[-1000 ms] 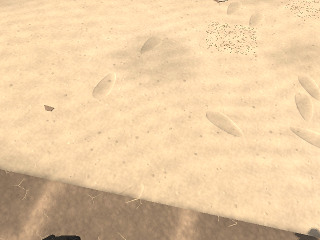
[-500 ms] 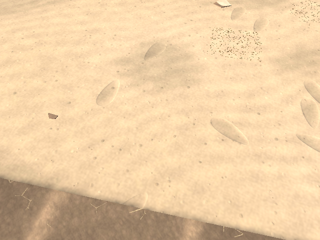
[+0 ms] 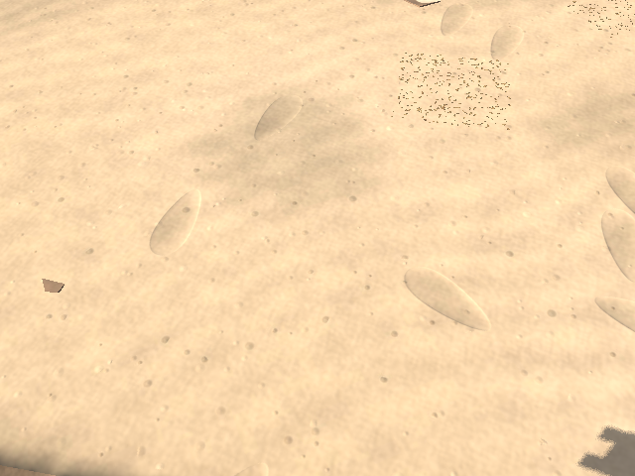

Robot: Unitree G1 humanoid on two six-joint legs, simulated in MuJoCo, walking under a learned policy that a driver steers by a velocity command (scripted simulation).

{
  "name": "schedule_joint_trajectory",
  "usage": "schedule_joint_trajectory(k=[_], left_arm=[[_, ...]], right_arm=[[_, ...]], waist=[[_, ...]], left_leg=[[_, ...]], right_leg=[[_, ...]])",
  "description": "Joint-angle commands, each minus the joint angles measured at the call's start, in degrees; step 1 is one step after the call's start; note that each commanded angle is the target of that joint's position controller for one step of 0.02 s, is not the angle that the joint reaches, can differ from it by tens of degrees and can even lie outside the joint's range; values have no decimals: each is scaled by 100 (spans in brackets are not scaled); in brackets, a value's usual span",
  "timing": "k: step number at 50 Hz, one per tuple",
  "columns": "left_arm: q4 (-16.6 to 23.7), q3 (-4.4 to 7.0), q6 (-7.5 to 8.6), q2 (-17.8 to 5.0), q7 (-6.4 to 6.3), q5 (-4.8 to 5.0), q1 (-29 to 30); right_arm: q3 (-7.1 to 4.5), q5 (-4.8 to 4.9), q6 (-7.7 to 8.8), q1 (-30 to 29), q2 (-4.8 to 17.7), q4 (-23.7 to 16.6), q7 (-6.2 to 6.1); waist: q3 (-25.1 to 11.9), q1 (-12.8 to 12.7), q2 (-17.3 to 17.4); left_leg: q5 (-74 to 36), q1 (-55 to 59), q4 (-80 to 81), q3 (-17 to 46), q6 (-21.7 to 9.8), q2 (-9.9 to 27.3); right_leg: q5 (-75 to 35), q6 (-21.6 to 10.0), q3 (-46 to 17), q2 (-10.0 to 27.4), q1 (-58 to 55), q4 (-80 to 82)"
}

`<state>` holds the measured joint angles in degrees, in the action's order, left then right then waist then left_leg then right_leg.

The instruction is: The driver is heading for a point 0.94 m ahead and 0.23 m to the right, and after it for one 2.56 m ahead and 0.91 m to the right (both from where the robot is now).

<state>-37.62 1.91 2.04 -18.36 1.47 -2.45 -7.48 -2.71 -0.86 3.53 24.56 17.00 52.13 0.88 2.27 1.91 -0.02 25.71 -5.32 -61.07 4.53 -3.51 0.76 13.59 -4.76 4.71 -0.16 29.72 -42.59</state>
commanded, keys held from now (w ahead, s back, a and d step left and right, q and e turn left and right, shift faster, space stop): w+shift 0.38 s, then w+e+shift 0.50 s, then e+shift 0.12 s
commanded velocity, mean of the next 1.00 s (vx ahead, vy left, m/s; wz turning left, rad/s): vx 0.95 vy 0.00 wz -0.40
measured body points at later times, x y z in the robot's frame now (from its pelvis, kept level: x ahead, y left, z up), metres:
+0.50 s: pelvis +0.43 +0.00 -0.04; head +0.47 +0.01 +0.41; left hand +0.31 +0.27 -0.17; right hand +0.67 -0.23 -0.11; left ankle +0.55 +0.08 -0.78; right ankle +0.11 -0.08 -0.68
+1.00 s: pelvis +0.91 -0.06 -0.08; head +0.94 -0.06 +0.36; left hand +1.10 +0.18 -0.21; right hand +0.92 -0.33 -0.20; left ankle +0.83 +0.13 -0.64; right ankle +0.96 -0.07 -0.79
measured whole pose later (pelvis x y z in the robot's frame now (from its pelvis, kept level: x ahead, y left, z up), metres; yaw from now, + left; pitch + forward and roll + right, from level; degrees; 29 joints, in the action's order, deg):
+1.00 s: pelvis +0.91 -0.06 -0.08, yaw -26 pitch -2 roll +0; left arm -50.3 3.5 0.5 -18.4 0.4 -1.2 -14.0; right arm 0.1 -1.9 5.4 10.4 12.0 46.1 -1.0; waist 5.4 -1.3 -1.0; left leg 24.8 -20.6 -87.0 2.3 2.2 0.4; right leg 15.6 -12.6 4.8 -11.8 22.1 -39.8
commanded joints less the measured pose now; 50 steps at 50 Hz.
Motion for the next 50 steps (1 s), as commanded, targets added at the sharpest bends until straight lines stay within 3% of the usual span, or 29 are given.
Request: schedule_joint_trajectory(k=[1,4,8,11,13,15,20,23,24,25,26,27,28,29,30,31,32,34,36,39,40,41,43,44,45,46,47,48,50], left_arm=[[-281,326,65,-880,-54,43,-1277],[-438,193,216,-490,-24,100,-991],[-780,189,373,-444,4,244,-1467],[-1007,194,491,-490,25,329,-1849],[-1148,175,558,-436,-6,320,-2047],[-1297,156,573,-413,-64,289,-2228],[-1719,146,383,-578,-261,122,-2592],[-1895,188,205,-895,-376,25,-2559],[-1905,236,122,-1014,-397,-17,-2352],[-1838,229,131,-820,-384,-36,-1937],[-1581,46,315,105,-331,-11,-1836],[-1384,16,416,-10,-358,609,-2337],[-1387,79,364,-428,-421,471,-1368],[-1406,110,309,-453,-325,325,-856],[-1365,67,222,-181,-250,244,-1057],[-1419,45,59,-77,-185,89,-1122],[-1325,55,-42,131,-97,48,-1045],[-914,-31,-105,341,78,100,-356],[-809,-86,-119,373,183,178,-55],[-469,-194,-40,290,206,127,514],[-549,-154,-36,106,209,99,404],[-645,-102,-44,-99,229,75,96],[-1208,151,-95,-654,193,80,-1890],[-1593,337,-116,-892,89,175,-3125],[-1592,442,-166,-982,-49,369,-2721],[-1338,449,-160,-1514,-52,201,-1989],[-1083,545,-164,-1587,-113,79,-1809],[-1001,470,-147,-1095,-190,45,-1500],[-943,369,-53,-819,-210,155,-918]], right_arm=[[-69,22,217,-635,675,-869,12],[18,-140,-43,-491,373,-767,131],[93,-61,-137,-1794,345,-1186,186],[150,-67,-75,-2430,194,-1287,308],[100,1,32,-2468,296,-1219,349],[102,-63,76,-2782,302,-1268,344],[100,-164,69,-3465,288,-1438,218],[-62,-179,158,-2191,648,-1090,5],[-162,-141,158,-1079,838,-757,-94],[-280,-236,183,198,1101,-401,-180],[-287,-360,160,800,1293,-257,-189],[-351,-385,154,934,1457,-380,-78],[-313,-306,173,544,1008,-388,-42],[-171,-264,199,-47,453,-345,-71],[-192,-297,250,-269,599,-256,-90],[-129,-256,282,-85,385,-164,-73],[-6,-84,323,-66,-31,26,-50],[2,66,416,-495,48,63,-40],[30,-6,448,-704,-2,74,-50],[17,93,486,-477,286,158,-113],[-17,71,464,-441,496,87,-197],[-51,51,429,-408,685,29,-304],[-157,1,260,-1002,1093,-268,-407],[-218,4,155,-1522,1173,-395,-377],[-139,-30,138,-1723,690,-475,-212],[43,-95,236,-807,185,-1007,-209],[126,-11,332,-630,240,-1304,-205],[130,-68,388,-784,477,-1169,-210],[97,-211,221,-1038,536,-1148,-214]], waist=[[-333,-481,-231],[-50,32,-487],[761,-138,-167],[581,-320,-77],[551,-305,-29],[571,-386,24],[690,-790,-96],[-108,-212,-300],[-586,303,-374],[-1036,908,-311],[-1643,668,1423],[-2914,624,1839],[-1975,762,394],[-415,532,-320],[-178,143,258],[-185,4,150],[-12,-222,268],[468,-467,455],[466,-507,511],[826,-613,267],[550,-682,268],[258,-879,392],[-839,-1950,548],[-1219,-2534,177],[-663,-2121,-1210],[-925,-787,-1379],[-1771,-798,-1083],[-648,-569,128],[279,27,789]], left_leg=[[-1059,-3656,-1787,188,-320,231],[-1086,-2791,-880,91,-72,628],[-2354,-3527,833,-187,171,828],[-3827,-2839,1878,-622,132,571],[-4749,-2970,2413,-473,-27,600],[-5121,-2893,2988,-570,-127,544],[-4172,-2891,4080,-877,-224,148],[-3146,-1588,4319,-780,-402,-87],[-2744,-237,4163,-700,-449,38],[-2366,1708,3562,-290,-532,537],[-4316,3562,1952,465,-188,1663],[-3467,5107,2603,3054,-1271,2916],[-1721,4061,3666,2692,-1060,2536],[-2424,2132,4296,1571,-589,1965],[-3728,1362,4235,1327,-665,2059],[-4064,1007,4177,906,-541,1889],[-3799,513,4327,273,-210,1592],[-3895,-418,5035,-661,74,1157],[-5037,-615,5208,-1461,286,645],[-6969,-452,5024,-1928,448,794],[-7600,-205,4767,-1937,440,855],[-8538,-24,4229,-1921,463,982],[-9102,-453,1711,-1752,490,1138],[-7030,-1258,-728,-1695,497,865],[-472,-2505,-3154,-1711,486,-451],[587,-3738,-4215,-831,609,-409],[642,-4510,-4084,11,544,-383],[268,-4662,-3301,137,514,-99],[76,-3780,-2257,52,684,241]], right_leg=[[2834,-575,-3786,1827,-2873,3035],[2238,-537,-2591,1260,-1409,3439],[1147,-697,-1706,1023,-1286,4246],[-420,-518,-882,758,-1564,4360],[-1029,-458,-635,696,-2244,4081],[-1415,-411,-500,759,-2722,3974],[-3647,-354,-613,1009,-4366,3176],[-5861,-367,-935,1099,-4882,881],[-5613,-449,-989,1023,-4200,-524],[-4220,-490,-990,650,-2392,-2415],[2033,-489,-951,-50,-70,-4569],[2110,-297,-1124,-348,1794,-5630],[1044,-321,-992,180,2268,-4892],[338,-301,-957,391,1706,-4005],[345,-208,-838,382,1351,-4057],[370,-228,-852,578,1092,-4101],[52,-209,-881,713,971,-3856],[-414,-50,-525,722,743,-2804],[-1193,-90,-75,453,455,-2247],[-1633,-343,590,160,48,-592],[-1670,-417,780,-121,-396,-343],[-1613,-509,870,-356,-913,-259],[-1255,-802,547,-619,-3138,-319],[-1296,-1240,-127,-290,-4387,152],[-1351,-1361,-804,-95,-4413,826],[-4056,-1997,-2908,811,-4774,591],[-2052,-2715,-4842,1659,-5456,1954],[-1480,-2408,-4960,1605,-4310,2598],[-3418,-1994,-3772,1185,-2384,2514]])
